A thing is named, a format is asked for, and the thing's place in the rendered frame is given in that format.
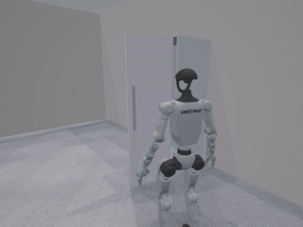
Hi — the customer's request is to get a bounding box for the handle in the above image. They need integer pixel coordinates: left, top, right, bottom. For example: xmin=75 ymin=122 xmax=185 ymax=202
xmin=132 ymin=86 xmax=136 ymax=131

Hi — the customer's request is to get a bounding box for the fridge door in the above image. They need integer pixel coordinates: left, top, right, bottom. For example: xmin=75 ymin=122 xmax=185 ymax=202
xmin=124 ymin=32 xmax=173 ymax=182

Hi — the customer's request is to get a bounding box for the left robot forearm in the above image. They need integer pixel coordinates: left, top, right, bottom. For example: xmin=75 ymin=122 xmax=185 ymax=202
xmin=140 ymin=131 xmax=160 ymax=167

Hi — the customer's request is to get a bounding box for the right robot forearm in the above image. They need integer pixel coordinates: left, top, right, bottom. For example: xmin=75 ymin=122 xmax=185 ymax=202
xmin=206 ymin=132 xmax=217 ymax=154

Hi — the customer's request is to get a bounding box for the right robot upper arm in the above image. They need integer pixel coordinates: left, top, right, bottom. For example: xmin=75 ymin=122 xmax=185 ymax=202
xmin=199 ymin=99 xmax=216 ymax=135

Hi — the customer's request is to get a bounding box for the robot right thigh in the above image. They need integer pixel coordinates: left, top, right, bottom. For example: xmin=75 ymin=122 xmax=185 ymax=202
xmin=184 ymin=153 xmax=205 ymax=204

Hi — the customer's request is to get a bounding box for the left robot hand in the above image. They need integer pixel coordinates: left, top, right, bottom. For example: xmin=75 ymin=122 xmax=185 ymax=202
xmin=136 ymin=163 xmax=150 ymax=186

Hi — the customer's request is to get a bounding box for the left robot upper arm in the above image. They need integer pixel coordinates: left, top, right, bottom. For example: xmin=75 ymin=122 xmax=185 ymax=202
xmin=155 ymin=101 xmax=175 ymax=143

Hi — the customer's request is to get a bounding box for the left robot shin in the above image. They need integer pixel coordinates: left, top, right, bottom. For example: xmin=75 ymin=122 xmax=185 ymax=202
xmin=157 ymin=198 xmax=171 ymax=227

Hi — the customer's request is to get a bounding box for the right robot hand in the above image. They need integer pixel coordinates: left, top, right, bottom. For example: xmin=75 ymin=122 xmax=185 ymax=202
xmin=204 ymin=152 xmax=216 ymax=170

